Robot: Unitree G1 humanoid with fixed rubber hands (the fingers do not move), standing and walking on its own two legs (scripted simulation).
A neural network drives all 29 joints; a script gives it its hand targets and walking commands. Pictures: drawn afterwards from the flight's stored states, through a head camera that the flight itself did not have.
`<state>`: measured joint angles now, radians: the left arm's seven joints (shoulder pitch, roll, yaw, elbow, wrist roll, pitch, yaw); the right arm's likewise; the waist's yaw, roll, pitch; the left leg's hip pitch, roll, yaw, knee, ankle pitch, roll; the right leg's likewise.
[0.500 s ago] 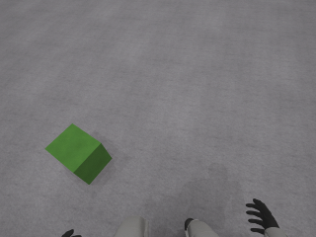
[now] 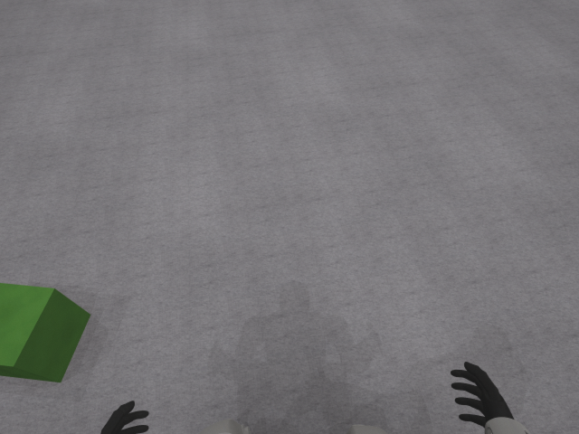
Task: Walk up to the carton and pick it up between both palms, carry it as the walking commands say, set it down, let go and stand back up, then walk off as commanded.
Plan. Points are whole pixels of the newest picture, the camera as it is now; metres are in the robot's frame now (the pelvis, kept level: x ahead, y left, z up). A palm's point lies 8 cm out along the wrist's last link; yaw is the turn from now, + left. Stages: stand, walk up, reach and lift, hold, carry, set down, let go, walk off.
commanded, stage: walk off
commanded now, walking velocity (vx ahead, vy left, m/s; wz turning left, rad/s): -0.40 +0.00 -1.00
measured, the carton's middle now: (15, 332) +0.42 +0.89 -0.64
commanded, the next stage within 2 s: none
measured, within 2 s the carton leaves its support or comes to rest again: neither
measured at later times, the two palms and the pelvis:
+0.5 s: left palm out of the picture +0.06 +0.28 -0.12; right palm out of the picture -0.16 -0.22 -0.07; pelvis -0.15 +0.09 +0.01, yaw -26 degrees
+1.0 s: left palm out of the picture +0.02 +0.28 -0.11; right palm out of the picture -0.40 -0.06 -0.09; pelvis -0.26 +0.21 +0.01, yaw -57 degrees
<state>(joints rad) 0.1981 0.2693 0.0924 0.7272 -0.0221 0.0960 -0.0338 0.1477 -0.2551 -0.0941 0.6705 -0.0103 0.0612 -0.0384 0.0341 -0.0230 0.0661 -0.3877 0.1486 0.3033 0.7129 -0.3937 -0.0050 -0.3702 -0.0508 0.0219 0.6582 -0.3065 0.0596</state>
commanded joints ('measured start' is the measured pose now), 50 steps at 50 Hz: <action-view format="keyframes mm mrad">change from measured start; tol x32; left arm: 1 230 347 74 -16 67 -31 20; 6 -161 226 50 -117 57 -2 45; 37 203 367 90 -6 61 -24 10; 50 -155 221 62 -61 65 -7 19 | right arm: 1 -71 -97 -1 -118 -2 10 14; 18 299 -213 -74 56 17 17 -27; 23 -343 -125 0 -150 -37 27 -24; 29 110 -140 -32 -22 -27 -19 -14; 50 141 -117 -36 -4 32 28 4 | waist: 1 127 -262 -219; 17 -94 -301 -132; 19 -30 332 -140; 50 -65 -275 -92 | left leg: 1 -211 -68 -302 431 -364 -102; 5 -118 -109 -311 544 84 -61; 18 412 -13 -475 -479 -162 55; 22 -324 232 -301 -540 158 161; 30 643 270 -206 -101 1127 157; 33 376 245 -109 -78 790 102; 36 -304 -8 -76 292 -333 -102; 41 -111 -108 -308 534 80 -50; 50 165 -179 -345 28 -115 9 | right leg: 1 150 -392 563 -291 846 -273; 4 -169 -172 425 -384 41 -163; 17 -118 -16 544 -532 -95 43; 20 -254 179 65 518 -265 91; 24 -87 128 35 968 -84 58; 32 -47 -4 -70 54 -168 16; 36 271 -345 503 -246 620 -143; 39 -174 -226 486 -468 -147 -174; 45 84 -142 512 -360 226 -146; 50 -86 -98 592 -531 -73 -70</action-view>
